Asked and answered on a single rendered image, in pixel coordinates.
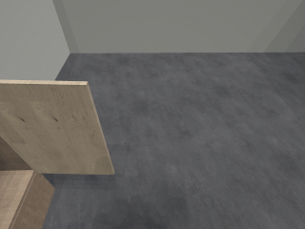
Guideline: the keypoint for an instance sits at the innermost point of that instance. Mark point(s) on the cupboard door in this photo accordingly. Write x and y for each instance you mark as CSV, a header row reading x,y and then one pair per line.
x,y
54,126

